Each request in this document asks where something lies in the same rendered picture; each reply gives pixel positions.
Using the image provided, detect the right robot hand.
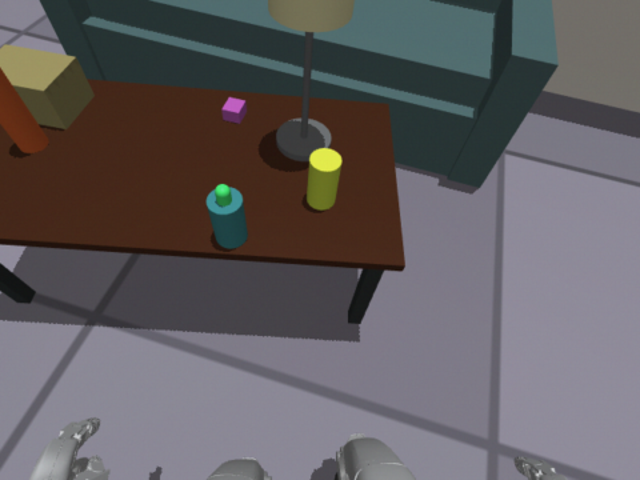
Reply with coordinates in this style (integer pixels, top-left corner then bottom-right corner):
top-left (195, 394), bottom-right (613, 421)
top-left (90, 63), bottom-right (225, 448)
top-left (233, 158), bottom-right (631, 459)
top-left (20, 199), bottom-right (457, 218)
top-left (514, 457), bottom-right (568, 480)

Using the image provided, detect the sofa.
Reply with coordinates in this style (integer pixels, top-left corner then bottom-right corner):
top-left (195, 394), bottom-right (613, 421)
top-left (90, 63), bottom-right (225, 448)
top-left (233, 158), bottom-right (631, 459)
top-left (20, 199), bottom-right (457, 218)
top-left (40, 0), bottom-right (558, 188)

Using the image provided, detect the desk lamp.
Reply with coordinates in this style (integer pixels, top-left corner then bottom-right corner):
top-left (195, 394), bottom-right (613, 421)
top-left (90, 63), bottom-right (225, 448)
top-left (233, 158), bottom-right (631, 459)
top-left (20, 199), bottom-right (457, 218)
top-left (268, 0), bottom-right (355, 162)

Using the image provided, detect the left robot hand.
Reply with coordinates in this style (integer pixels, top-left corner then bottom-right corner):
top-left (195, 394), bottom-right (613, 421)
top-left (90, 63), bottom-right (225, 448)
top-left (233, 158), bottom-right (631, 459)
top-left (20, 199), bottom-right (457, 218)
top-left (29, 418), bottom-right (110, 480)

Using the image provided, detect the coffee table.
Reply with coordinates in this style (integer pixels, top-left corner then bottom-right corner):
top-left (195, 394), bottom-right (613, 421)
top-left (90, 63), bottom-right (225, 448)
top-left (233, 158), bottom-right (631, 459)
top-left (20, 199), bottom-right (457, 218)
top-left (0, 79), bottom-right (405, 324)

